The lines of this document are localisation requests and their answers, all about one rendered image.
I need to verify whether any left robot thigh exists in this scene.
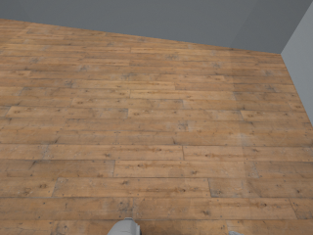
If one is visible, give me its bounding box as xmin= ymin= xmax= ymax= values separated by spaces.
xmin=107 ymin=219 xmax=140 ymax=235

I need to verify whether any left robot shin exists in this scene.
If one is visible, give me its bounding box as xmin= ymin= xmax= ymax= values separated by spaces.
xmin=123 ymin=217 xmax=135 ymax=222

